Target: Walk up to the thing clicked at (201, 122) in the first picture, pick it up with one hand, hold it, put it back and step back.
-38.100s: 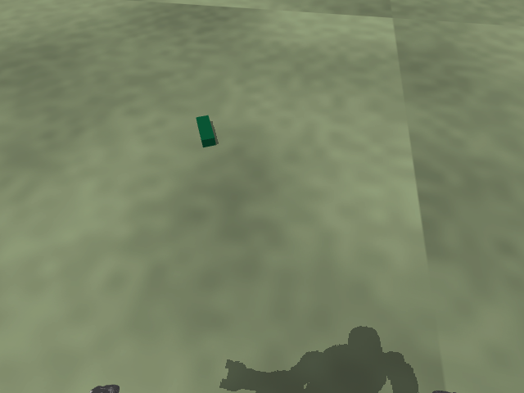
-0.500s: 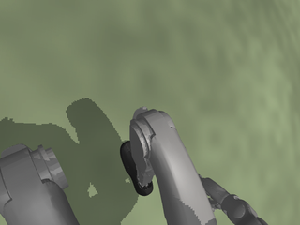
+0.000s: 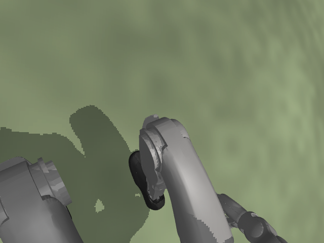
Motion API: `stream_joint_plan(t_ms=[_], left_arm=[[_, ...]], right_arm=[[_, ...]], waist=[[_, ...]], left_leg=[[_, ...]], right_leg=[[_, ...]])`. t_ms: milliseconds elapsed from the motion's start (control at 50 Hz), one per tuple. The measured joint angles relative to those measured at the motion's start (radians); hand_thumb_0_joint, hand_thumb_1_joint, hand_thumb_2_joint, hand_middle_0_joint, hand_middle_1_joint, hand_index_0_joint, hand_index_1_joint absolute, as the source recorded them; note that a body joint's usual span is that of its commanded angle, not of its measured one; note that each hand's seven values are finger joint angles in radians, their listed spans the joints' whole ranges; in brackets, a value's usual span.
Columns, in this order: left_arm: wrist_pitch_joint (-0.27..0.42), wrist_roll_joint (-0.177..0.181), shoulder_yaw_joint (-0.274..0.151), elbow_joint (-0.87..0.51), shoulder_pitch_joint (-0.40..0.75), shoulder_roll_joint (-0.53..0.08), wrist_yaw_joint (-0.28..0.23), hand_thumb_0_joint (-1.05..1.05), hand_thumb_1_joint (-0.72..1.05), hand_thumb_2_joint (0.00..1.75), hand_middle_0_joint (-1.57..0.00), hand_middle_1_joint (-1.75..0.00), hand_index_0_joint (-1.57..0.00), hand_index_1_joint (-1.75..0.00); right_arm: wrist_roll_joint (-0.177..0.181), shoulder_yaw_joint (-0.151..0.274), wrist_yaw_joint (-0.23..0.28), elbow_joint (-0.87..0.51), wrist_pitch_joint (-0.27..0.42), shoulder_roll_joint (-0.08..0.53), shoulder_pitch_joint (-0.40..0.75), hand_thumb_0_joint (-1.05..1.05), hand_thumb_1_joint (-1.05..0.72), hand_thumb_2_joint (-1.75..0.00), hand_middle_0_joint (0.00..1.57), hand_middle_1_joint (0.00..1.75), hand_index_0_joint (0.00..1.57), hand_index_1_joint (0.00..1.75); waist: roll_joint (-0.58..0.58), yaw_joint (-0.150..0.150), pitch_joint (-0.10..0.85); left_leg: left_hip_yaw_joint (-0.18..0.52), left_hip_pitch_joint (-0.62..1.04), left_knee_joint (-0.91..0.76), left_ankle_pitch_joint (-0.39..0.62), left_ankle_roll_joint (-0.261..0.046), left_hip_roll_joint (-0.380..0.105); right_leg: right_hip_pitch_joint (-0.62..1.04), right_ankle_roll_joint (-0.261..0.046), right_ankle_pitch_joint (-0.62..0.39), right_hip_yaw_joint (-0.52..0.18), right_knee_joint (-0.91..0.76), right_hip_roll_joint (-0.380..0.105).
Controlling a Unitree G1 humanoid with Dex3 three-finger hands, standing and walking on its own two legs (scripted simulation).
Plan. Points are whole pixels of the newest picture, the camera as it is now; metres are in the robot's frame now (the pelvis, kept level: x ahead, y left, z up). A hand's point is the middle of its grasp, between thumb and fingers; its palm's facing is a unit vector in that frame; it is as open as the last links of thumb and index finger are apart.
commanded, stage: settle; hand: left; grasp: from above
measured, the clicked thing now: out of the picture +0.43 +0.37 -0.27
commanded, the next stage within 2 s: lift in 0.96 s
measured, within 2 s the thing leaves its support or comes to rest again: leaves its support in 0.40 s
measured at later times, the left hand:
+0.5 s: hand out of the picture +0.43 +0.37 -0.22, palm faces -0.38 -0.17 -0.91, open 10.6 cm
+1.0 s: hand out of the picture +0.41 +0.37 -0.14, palm faces -0.44 -0.14 -0.89, open 10.6 cm
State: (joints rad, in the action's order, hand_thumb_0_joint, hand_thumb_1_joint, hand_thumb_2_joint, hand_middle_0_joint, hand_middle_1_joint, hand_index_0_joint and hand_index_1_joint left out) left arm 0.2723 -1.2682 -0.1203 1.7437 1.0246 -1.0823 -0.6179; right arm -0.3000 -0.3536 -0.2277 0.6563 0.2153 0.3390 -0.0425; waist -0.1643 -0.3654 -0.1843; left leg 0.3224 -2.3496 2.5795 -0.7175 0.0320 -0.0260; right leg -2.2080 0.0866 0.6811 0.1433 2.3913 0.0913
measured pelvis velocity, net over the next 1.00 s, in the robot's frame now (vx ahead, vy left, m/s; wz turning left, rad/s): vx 0.00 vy -0.01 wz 0.09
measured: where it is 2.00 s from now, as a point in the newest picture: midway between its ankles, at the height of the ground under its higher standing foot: (112, 212)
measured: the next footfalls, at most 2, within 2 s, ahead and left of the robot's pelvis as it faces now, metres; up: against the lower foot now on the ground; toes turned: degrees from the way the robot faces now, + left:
none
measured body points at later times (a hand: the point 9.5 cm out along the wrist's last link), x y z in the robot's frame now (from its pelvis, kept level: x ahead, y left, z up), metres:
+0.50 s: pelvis +0.01 +0.00 +0.00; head +0.26 +0.15 +0.35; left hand +0.44 +0.38 -0.17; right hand +0.10 -0.25 -0.06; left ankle +0.06 +0.13 -0.26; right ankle +0.12 -0.13 -0.26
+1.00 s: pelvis +0.00 -0.01 +0.02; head +0.22 +0.10 +0.39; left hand +0.43 +0.37 -0.09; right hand +0.10 -0.26 -0.07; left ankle +0.06 +0.13 -0.26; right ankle +0.12 -0.13 -0.26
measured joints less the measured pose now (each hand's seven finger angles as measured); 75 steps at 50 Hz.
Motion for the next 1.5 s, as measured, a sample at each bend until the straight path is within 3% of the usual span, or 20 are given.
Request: stream_joint_plan(t_ms=[220,420,560,680,800,940,1100,1180,1280,1500], left_arm=[[-0.007,0.003,-0.005,-0.011,-0.003,0.005,0.008,0.0,-0.08,0.68,-0.46,-0.88,-0.52,-0.79],[-0.038,0.008,-0.059,-0.132,-0.068,0.054,0.069,0.0,-0.1,0.68,-0.49,-0.85,-0.55,-0.76],[-0.057,0.027,-0.027,-0.294,-0.123,0.14,0.122,0.0,-0.08,0.64,-0.51,-0.81,-0.57,-0.72],[-0.101,0.058,0.032,-0.299,-0.101,0.199,0.193,0.0,-0.07,0.62,-0.51,-0.79,-0.58,-0.71],[-0.1,0.076,0.054,-0.313,-0.082,0.232,0.278,0.0,-0.07,0.62,-0.52,-0.79,-0.58,-0.71],[-0.064,0.059,0.034,-0.364,-0.092,0.242,0.332,0.0,-0.08,0.63,-0.52,-0.78,-0.59,-0.7],[-0.044,0.045,0.004,-0.419,-0.109,0.237,0.346,0.0,-0.08,0.63,-0.53,-0.77,-0.59,-0.69],[-0.059,0.06,0.007,-0.438,-0.11,0.245,0.362,0.0,-0.08,0.63,-0.53,-0.77,-0.59,-0.69],[-0.088,0.097,0.015,-0.487,-0.135,0.272,0.417,0.0,-0.08,0.63,-0.54,-0.77,-0.6,-0.69],[-0.092,0.157,0.041,-0.689,-0.267,0.344,0.519,0.0,-0.08,0.62,-0.54,-0.76,-0.6,-0.68]], right_arm=[[-0.004,0.006,0.005,0.001,-0.006,0.001,0.005,0.0,-0.91,-0.9,0.2,0.3,0.2,0.29],[0.013,0.054,-0.001,0.013,-0.02,-0.002,-0.026,0.0,-0.92,-0.9,0.2,0.3,0.21,0.29],[0.049,0.12,-0.017,0.033,-0.045,-0.011,-0.045,0.0,-0.92,-0.9,0.2,0.3,0.21,0.29],[0.094,0.172,-0.018,0.029,-0.069,-0.017,-0.04,0.0,-0.91,-0.9,0.2,0.3,0.2,0.29],[0.13,0.192,-0.006,0.015,-0.094,-0.025,-0.047,0.0,-0.92,-0.9,0.2,0.3,0.2,0.29],[0.15,0.2,0.021,0.01,-0.133,-0.028,-0.077,0.0,-0.92,-0.9,0.2,0.3,0.2,0.29],[0.156,0.221,0.055,0.015,-0.177,-0.026,-0.105,0.0,-0.92,-0.9,0.2,0.3,0.2,0.29],[0.165,0.236,0.066,0.019,-0.191,-0.031,-0.117,0.0,-0.92,-0.9,0.2,0.3,0.2,0.29],[0.185,0.259,0.077,0.02,-0.206,-0.042,-0.132,0.0,-0.92,-0.9,0.2,0.3,0.21,0.29],[0.231,0.321,0.106,0.016,-0.24,-0.053,-0.137,0.0,-0.92,-0.9,0.21,0.3,0.21,0.29]], waist=[[0.004,0.001,0.005],[0.023,0.023,0.051],[0.069,0.07,0.124],[0.12,0.099,0.175],[0.142,0.117,0.184],[0.142,0.121,0.184],[0.151,0.122,0.19],[0.16,0.127,0.202],[0.173,0.143,0.227],[0.193,0.203,0.291]], left_leg=[[0.002,-0.001,-0.004,-0.002,0.001,0.001],[-0.006,-0.011,-0.013,-0.005,0.004,0.007],[-0.031,-0.026,-0.033,0.0,0.001,0.013],[-0.066,-0.029,-0.063,0.016,-0.012,0.012],[-0.093,-0.017,-0.097,0.035,-0.015,0.009],[-0.099,-0.004,-0.118,0.051,-0.002,0.014],[-0.107,-0.004,-0.134,0.065,0.001,0.016],[-0.116,-0.001,-0.151,0.07,-0.002,0.016],[-0.13,0.017,-0.188,0.072,-0.006,0.015],[-0.168,0.111,-0.303,0.071,-0.011,0.013]], right_leg=[[0.001,0.003,0.003,0.002,-0.004,-0.003],[-0.008,-0.008,0.014,-0.001,-0.005,-0.014],[-0.021,-0.023,0.024,-0.015,-0.008,-0.03],[-0.026,-0.022,0.023,-0.04,-0.02,-0.039],[-0.023,-0.018,0.012,-0.06,-0.036,-0.045],[-0.021,-0.02,0.001,-0.064,-0.041,-0.052],[-0.025,-0.022,-0.009,-0.07,-0.048,-0.055],[-0.023,-0.023,-0.011,-0.075,-0.062,-0.059],[-0.007,-0.026,-0.009,-0.082,-0.092,-0.066],[0.076,-0.025,0.0,-0.103,-0.184,-0.085]])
